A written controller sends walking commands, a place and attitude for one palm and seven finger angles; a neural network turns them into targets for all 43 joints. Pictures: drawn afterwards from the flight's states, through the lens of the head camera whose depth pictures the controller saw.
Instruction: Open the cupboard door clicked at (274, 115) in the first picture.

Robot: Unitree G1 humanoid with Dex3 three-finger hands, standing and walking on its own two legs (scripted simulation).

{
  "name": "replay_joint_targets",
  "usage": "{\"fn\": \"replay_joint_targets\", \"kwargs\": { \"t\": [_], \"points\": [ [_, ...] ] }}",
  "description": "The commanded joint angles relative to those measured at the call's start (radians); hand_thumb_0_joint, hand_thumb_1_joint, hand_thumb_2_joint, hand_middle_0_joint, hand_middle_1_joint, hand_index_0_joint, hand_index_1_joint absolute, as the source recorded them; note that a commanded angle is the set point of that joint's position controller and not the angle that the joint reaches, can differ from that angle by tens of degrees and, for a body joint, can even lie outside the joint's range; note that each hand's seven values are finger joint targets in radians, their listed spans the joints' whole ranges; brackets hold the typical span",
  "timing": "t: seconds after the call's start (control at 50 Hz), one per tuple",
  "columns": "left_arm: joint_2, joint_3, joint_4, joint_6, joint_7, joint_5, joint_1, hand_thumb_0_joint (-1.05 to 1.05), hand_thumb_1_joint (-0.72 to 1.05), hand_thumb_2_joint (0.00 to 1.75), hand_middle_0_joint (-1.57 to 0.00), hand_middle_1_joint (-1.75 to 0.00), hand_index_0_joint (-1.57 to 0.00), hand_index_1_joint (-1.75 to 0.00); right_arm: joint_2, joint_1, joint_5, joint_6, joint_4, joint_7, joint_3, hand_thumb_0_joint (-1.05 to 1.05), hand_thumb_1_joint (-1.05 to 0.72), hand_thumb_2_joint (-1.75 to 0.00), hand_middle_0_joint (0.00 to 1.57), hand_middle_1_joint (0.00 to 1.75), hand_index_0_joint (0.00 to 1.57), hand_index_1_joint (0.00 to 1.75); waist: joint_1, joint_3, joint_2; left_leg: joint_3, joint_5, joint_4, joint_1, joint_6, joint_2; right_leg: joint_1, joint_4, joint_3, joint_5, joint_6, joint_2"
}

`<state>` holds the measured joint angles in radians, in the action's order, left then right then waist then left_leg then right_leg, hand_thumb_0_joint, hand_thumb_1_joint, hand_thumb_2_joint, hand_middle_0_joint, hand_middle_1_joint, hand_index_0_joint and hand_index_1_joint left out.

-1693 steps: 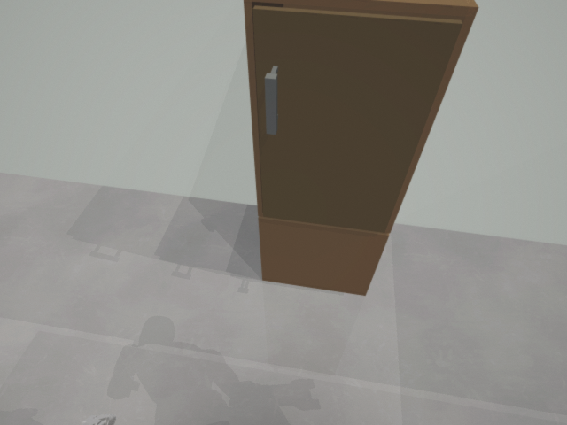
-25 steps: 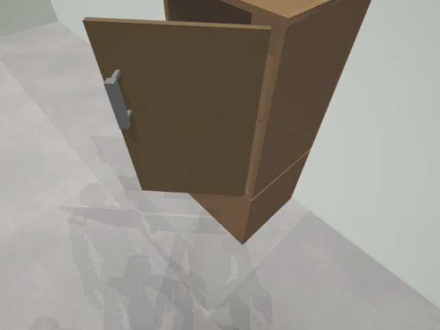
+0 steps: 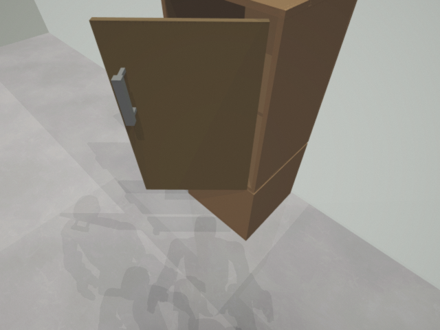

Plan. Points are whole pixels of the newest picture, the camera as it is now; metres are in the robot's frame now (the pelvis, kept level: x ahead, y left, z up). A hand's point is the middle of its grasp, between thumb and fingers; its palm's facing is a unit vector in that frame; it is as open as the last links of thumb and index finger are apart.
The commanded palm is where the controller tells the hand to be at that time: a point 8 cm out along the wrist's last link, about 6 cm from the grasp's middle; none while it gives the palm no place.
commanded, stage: look again from close up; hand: left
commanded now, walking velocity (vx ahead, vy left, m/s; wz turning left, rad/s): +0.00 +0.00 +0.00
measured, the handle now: (126, 97) +0.61 +0.27 +0.09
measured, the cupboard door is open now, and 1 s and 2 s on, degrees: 43 43 43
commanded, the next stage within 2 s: shuffle to correct the standing spot in 0.08 s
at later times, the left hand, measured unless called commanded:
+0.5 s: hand out of the picture -0.03 +0.18 -0.18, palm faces +0.04 -0.99 -0.17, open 7.4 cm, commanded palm none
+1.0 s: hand out of the picture +0.13 +0.20 -0.17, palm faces +0.05 -0.98 -0.21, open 7.3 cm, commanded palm none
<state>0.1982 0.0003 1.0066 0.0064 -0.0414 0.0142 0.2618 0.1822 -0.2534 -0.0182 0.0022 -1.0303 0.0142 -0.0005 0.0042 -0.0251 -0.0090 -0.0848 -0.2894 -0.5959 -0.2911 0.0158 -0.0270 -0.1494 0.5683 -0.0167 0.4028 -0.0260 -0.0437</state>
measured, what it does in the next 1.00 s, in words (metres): steps on the spot: right foot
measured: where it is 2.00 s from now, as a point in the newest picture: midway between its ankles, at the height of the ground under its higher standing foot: outside the picture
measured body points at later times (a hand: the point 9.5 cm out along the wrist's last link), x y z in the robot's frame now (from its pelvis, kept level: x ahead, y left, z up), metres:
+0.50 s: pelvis +0.03 +0.01 -0.01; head +0.05 +0.02 +0.44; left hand -0.03 +0.23 -0.17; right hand +0.04 -0.23 -0.15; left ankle +0.02 +0.11 -0.73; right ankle -0.06 -0.13 -0.72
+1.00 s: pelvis +0.06 +0.01 +0.00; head +0.09 +0.02 +0.45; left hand +0.13 +0.25 -0.15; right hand +0.10 -0.22 -0.15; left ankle +0.05 +0.13 -0.73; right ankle +0.07 -0.09 -0.73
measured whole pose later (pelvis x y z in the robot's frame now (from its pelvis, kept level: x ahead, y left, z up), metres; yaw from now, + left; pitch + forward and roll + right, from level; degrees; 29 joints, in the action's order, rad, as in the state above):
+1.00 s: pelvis +0.06 +0.01 +0.00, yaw +0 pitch -1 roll +1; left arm 0.18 -0.03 0.98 0.02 -0.05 0.01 0.18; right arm 0.16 -0.23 -0.01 0.01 -1.04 0.03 -0.03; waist -0.01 -0.06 0.04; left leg -0.11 -0.27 -0.57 -0.24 0.00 -0.02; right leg -0.30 0.64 -0.10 0.33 0.02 -0.05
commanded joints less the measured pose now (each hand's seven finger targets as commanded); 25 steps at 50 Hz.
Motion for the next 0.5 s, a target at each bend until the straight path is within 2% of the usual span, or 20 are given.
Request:
{"fn": "replay_joint_targets", "kwargs": {
  "t": [0.0, 0.08, 0.12, 0.16, 0.2, 0.22, 0.26, 0.3, 0.32, 0.36, 0.38, 0.4, 0.42, 0.44, 0.46, 0.48],
  "points": [
    [0.104, -0.019, -0.025, -0.005, 0.005, 0.004, 0.07, 0.0, 0.9, 0.9, -0.2, -0.3, -0.2, -0.3, 0.124, -0.015, -0.002, -0.017, 0.051, 0.004, -0.026, 0.0, -0.9, -0.9, 0.2, 0.3, 0.2, 0.3, -0.011, -0.076, -0.016, 0.135, -0.067, 0.22, -0.011, 0.038, -0.085, -0.131, -0.132, 0.033, 0.003, 0.054, -0.021],
    [0.108, -0.017, -0.014, -0.012, 0.009, 0.004, 0.085, 0.0, 0.9, 0.9, -0.2, -0.3, -0.2, -0.3, 0.125, -0.023, 0.001, -0.022, 0.044, 0.004, -0.025, 0.0, -0.9, -0.9, 0.2, 0.3, 0.2, 0.3, -0.012, -0.029, -0.009, 0.127, -0.016, 0.214, 0.022, 0.038, -0.085, -0.114, -0.14, 0.042, -0.046, 0.054, -0.031],
    [0.108, -0.015, -0.002, -0.019, 0.009, 0.005, 0.094, 0.0, 0.9, 0.9, -0.2, -0.3, -0.2, -0.3, 0.118, -0.026, 0.003, -0.026, 0.037, 0.005, -0.024, 0.0, -0.9, -0.9, 0.2, 0.3, 0.2, 0.3, -0.012, -0.001, 0.025, 0.106, 0.08, 0.181, 0.06, 0.036, -0.084, -0.104, -0.148, 0.05, -0.116, 0.053, -0.042],
    [0.109, -0.014, 0.005, -0.021, 0.008, 0.003, 0.088, 0.0, 0.9, 0.9, -0.2, -0.3, -0.2, -0.3, 0.118, -0.032, 0.006, -0.028, 0.026, 0.006, -0.022, 0.0, -0.9, -0.9, 0.2, 0.3, 0.2, 0.3, -0.007, -0.001, 0.025, 0.095, 0.128, 0.172, 0.073, 0.031, -0.081, -0.106, -0.147, 0.056, -0.155, 0.05, -0.046],
    [0.1, -0.016, 0.021, -0.019, 0.011, 0.005, 0.111, 0.0, 0.9, 0.9, -0.2, -0.3, -0.2, -0.3, 0.114, -0.045, 0.003, -0.025, 0.011, 0.002, -0.021, 0.0, -0.9, -0.9, 0.2, 0.3, 0.2, 0.3, -0.012, -0.004, 0.001, 0.089, 0.02, 0.171, 0.067, 0.034, -0.075, -0.108, -0.147, 0.058, -0.031, 0.059, -0.044],
    [0.104, -0.019, 0.022, -0.018, 0.013, 0.009, 0.12, 0.0, 0.9, 0.9, -0.2, -0.3, -0.2, -0.3, 0.112, -0.047, 0.003, -0.022, 0.011, 0.0, -0.023, 0.0, -0.9, -0.9, 0.2, 0.3, 0.2, 0.3, -0.015, -0.026, 0.007, 0.085, -0.04, 0.163, 0.042, 0.036, -0.068, -0.11, -0.156, 0.066, 0.032, 0.065, -0.044],
    [0.111, -0.024, 0.033, -0.017, 0.017, 0.009, 0.131, 0.0, 0.9, 0.9, -0.2, -0.3, -0.2, -0.3, 0.106, -0.037, 0.0, -0.018, 0.015, -0.005, -0.024, 0.0, -0.9, -0.9, 0.2, 0.3, 0.2, 0.3, -0.018, -0.076, 0.035, 0.062, -0.117, 0.126, -0.012, 0.03, -0.043, -0.132, -0.188, 0.104, 0.123, 0.084, -0.066],
    [0.126, -0.032, 0.042, -0.019, 0.018, 0.009, 0.149, 0.0, 0.9, 0.9, -0.2, -0.3, -0.2, -0.3, 0.088, -0.029, 0.0, -0.019, 0.023, -0.009, -0.023, 0.0, -0.9, -0.9, 0.2, 0.3, 0.2, 0.3, -0.022, -0.1, 0.103, 0.017, -0.104, 0.045, -0.06, 0.019, -0.01, -0.117, -0.227, 0.163, 0.124, 0.11, -0.109],
    [0.135, -0.038, 0.045, -0.021, 0.016, 0.011, 0.165, 0.0, 0.9, 0.9, -0.2, -0.3, -0.2, -0.3, 0.079, -0.028, -0.001, -0.02, 0.028, -0.01, -0.021, 0.0, -0.9, -0.9, 0.2, 0.3, 0.2, 0.3, -0.025, -0.104, 0.147, -0.005, -0.095, 0.0, -0.09, 0.015, 0.004, -0.089, -0.241, 0.192, 0.089, 0.124, -0.134],
    [0.143, -0.047, 0.051, -0.025, 0.013, 0.011, 0.18, 0.0, 0.9, 0.9, -0.2, -0.3, -0.2, -0.3, 0.067, -0.023, -0.001, -0.027, 0.031, -0.01, -0.019, 0.0, -0.9, -0.9, 0.2, 0.3, 0.2, 0.3, -0.028, -0.115, 0.17, -0.028, -0.059, -0.048, -0.111, 0.011, 0.006, -0.067, -0.233, 0.211, -0.062, 0.147, -0.18],
    [0.139, -0.05, 0.054, -0.027, 0.014, 0.012, 0.184, 0.0, 0.9, 0.9, -0.2, -0.3, -0.2, -0.3, 0.066, -0.026, 0.0, -0.031, 0.03, -0.009, -0.018, 0.0, -0.9, -0.9, 0.2, 0.3, 0.2, 0.3, -0.025, -0.114, 0.153, -0.032, -0.034, -0.035, -0.084, 0.014, 0.006, -0.069, -0.209, 0.19, -0.135, 0.146, -0.177],
    [0.134, -0.05, 0.054, -0.026, 0.014, 0.013, 0.174, 0.0, 0.9, 0.9, -0.2, -0.3, -0.2, -0.3, 0.068, -0.053, 0.001, -0.036, 0.021, -0.008, -0.018, 0.0, -0.9, -0.9, 0.2, 0.3, 0.2, 0.3, -0.009, -0.095, 0.11, -0.026, 0.013, 0.014, -0.017, 0.019, 0.001, -0.09, -0.162, 0.146, -0.177, 0.134, -0.154],
    [0.118, -0.048, 0.047, -0.024, 0.015, 0.015, 0.16, 0.0, 0.9, 0.9, -0.2, -0.3, -0.2, -0.3, 0.083, -0.098, 0.003, -0.041, 0.002, -0.006, -0.019, 0.0, -0.9, -0.9, 0.2, 0.3, 0.2, 0.3, 0.01, -0.078, 0.028, 0.006, 0.107, 0.054, 0.074, 0.034, -0.017, -0.126, -0.079, 0.077, -0.192, 0.107, -0.097],
    [0.095, -0.046, 0.04, -0.024, 0.017, 0.014, 0.139, 0.0, 0.9, 0.9, -0.2, -0.3, -0.2, -0.3, 0.12, -0.163, 0.0, -0.047, -0.023, -0.001, -0.027, 0.0, -0.9, -0.9, 0.2, 0.3, 0.2, 0.3, 0.033, -0.049, -0.088, 0.108, 0.213, 0.106, 0.18, 0.076, -0.09, -0.203, 0.068, -0.015, -0.165, 0.079, -0.029],
    [0.059, -0.039, 0.024, -0.029, 0.019, 0.012, 0.112, 0.0, 0.9, 0.9, -0.2, -0.3, -0.2, -0.3, 0.169, -0.25, -0.005, -0.05, -0.047, 0.009, -0.038, 0.0, -0.9, -0.9, 0.2, 0.3, 0.2, 0.3, 0.058, -0.007, -0.242, 0.276, 0.332, 0.179, 0.29, 0.16, -0.207, -0.319, 0.264, -0.105, 0.004, 0.054, 0.041],
    [0.043, -0.032, -0.006, -0.037, 0.016, 0.011, 0.051, 0.0, 0.9, 0.9, -0.2, -0.3, -0.2, -0.3, 0.17, -0.309, -0.007, -0.051, -0.063, 0.016, -0.041, 0.0, -0.9, -0.9, 0.2, 0.3, 0.2, 0.3, 0.081, -0.014, -0.285, 0.382, 0.448, 0.241, 0.348, 0.24, -0.284, -0.459, 0.441, -0.086, 0.239, 0.059, 0.051]
  ]
}}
